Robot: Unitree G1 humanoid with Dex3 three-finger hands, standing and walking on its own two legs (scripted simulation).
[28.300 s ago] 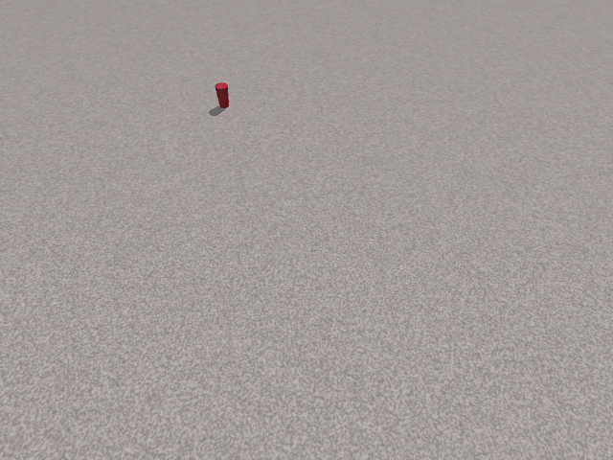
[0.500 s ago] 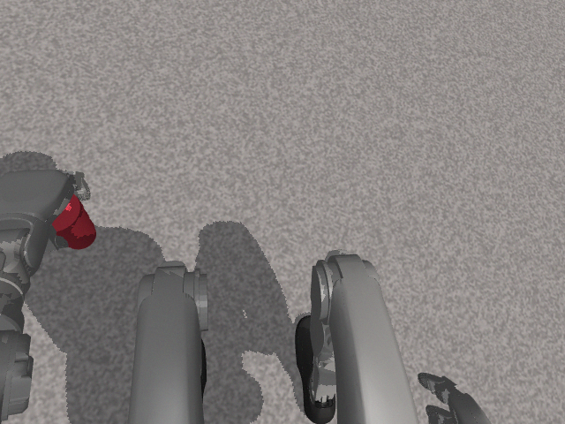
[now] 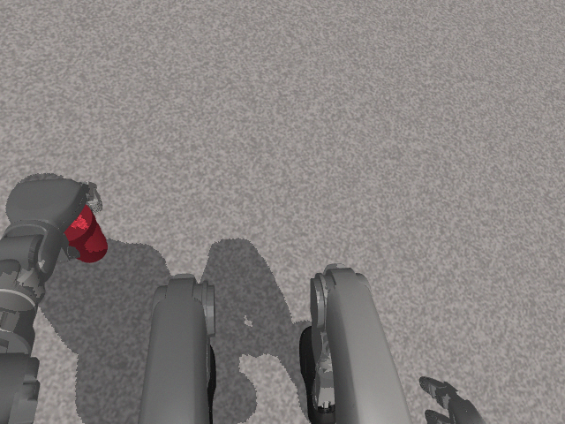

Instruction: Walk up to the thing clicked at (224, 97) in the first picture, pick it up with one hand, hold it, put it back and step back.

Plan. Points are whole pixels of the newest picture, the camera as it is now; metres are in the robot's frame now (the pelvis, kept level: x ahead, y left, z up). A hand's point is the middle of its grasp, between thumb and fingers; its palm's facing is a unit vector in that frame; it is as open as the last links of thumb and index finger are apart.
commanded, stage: lift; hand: left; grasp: from above
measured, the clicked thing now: (80, 235) +0.40 +0.30 -0.19
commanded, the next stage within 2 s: hold in 1.34 s
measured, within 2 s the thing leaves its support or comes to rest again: neither
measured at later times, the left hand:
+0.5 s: hand (9, 213) +0.36 +0.28 +0.04, palm faces -0.41 -0.09 -0.91, open 9.1 cm
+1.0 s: hand out of the picture +0.36 +0.24 +0.20, palm faces -0.45 -0.11 -0.89, open 9.1 cm
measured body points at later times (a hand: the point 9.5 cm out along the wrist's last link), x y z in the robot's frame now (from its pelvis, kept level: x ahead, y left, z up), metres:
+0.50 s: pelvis +0.02 +0.00 +0.14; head +0.15 +0.03 +0.57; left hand +0.38 +0.28 +0.10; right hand +0.16 -0.26 +0.02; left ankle +0.09 +0.12 -0.38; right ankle +0.11 -0.14 -0.38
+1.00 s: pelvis +0.06 -0.01 +0.28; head +0.12 +0.00 +0.72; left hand +0.38 +0.24 +0.25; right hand +0.16 -0.27 +0.16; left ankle +0.09 +0.12 -0.38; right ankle +0.11 -0.14 -0.38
